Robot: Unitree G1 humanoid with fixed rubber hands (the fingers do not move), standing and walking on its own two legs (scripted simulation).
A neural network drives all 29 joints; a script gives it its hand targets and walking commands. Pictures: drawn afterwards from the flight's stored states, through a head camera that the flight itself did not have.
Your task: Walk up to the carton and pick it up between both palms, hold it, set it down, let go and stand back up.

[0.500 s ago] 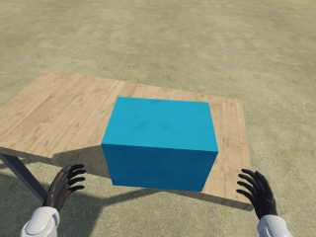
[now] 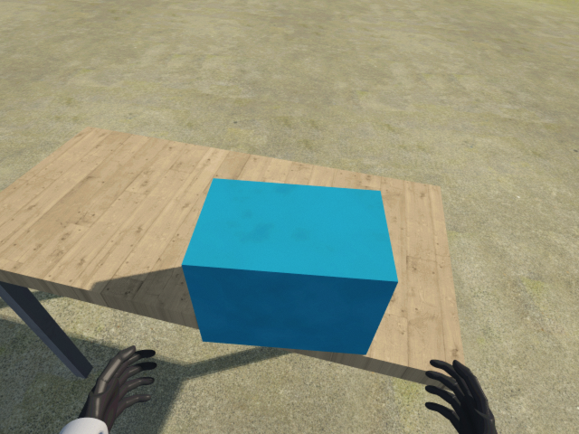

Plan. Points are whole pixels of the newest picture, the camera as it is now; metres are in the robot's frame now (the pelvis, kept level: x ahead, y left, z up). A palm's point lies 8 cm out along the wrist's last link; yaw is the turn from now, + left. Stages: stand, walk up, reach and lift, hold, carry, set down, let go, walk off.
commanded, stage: set down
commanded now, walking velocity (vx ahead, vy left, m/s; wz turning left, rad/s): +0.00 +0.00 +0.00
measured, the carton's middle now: (290, 267) +0.38 +0.02 +0.01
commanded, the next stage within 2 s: let go in 0.52 s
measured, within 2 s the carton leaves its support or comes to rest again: neither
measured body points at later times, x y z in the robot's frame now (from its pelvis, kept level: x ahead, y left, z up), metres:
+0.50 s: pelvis -0.01 +0.00 +0.00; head -0.01 +0.01 +0.45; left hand +0.16 +0.24 -0.06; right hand +0.15 -0.22 -0.07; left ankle -0.04 +0.10 -0.75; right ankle +0.03 -0.11 -0.75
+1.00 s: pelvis +0.00 -0.01 -0.01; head +0.00 +0.00 +0.44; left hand +0.16 +0.22 -0.09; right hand +0.17 -0.25 -0.10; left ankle -0.04 +0.10 -0.75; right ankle +0.02 -0.11 -0.75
